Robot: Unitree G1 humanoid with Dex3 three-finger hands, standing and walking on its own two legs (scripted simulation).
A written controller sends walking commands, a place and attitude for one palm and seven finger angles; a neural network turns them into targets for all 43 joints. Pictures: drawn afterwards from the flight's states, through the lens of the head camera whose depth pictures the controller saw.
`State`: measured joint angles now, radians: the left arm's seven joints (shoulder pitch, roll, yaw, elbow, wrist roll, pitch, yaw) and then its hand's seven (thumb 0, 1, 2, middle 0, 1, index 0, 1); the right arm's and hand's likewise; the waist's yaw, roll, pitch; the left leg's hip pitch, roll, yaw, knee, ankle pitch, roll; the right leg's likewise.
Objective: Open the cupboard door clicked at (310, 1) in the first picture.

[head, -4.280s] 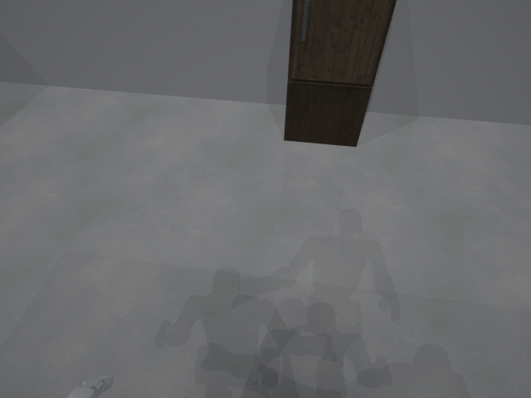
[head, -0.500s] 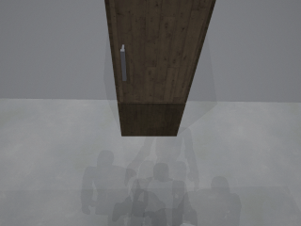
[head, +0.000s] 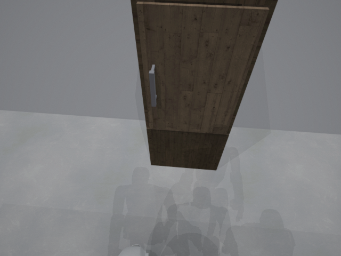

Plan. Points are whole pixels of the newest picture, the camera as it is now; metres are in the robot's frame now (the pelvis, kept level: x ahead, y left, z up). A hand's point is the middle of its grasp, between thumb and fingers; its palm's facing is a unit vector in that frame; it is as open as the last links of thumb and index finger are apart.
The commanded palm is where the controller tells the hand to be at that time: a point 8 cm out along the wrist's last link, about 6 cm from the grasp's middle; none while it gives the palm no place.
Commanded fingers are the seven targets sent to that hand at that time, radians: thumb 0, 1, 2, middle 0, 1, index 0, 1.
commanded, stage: take the last steps up to it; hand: left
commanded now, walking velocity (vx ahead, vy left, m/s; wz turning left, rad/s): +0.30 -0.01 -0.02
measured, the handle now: (153, 86) +0.73 +0.14 -0.05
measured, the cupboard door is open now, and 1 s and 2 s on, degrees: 0 0 0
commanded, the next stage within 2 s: come to a stop and stand still in 0.44 s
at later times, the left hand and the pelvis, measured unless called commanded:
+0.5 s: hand (118, 210) +0.27 +0.19 -0.17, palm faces -0.03 -0.97 -0.25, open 7.4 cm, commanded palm none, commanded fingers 0.00 0.90 0.90 -0.20 -0.30 -0.20 -0.30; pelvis +0.16 +0.00 -0.02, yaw -2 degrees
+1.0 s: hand (112, 224) +0.23 +0.20 -0.19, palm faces +0.04 -0.98 -0.22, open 7.4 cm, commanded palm none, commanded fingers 0.00 0.90 0.90 -0.20 -0.30 -0.20 -0.30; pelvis +0.19 +0.01 -0.01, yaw -1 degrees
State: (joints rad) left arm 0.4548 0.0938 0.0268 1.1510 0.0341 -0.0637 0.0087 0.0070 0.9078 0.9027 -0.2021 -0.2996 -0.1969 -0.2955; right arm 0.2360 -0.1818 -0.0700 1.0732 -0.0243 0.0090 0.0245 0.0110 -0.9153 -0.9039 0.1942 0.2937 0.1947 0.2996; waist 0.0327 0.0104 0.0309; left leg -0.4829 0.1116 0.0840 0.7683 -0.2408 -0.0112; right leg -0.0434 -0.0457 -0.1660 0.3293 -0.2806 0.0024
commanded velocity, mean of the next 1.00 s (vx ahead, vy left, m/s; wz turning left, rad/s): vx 0.03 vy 0.03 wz -0.02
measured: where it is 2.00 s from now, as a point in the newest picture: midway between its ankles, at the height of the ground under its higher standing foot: outside the picture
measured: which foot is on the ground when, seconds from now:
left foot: up 0.00-0.08, down 0.10-0.52, up 0.54-0.98, down 1.00-1.00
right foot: down 0.00-0.10, up 0.12-0.48, down 0.50-1.00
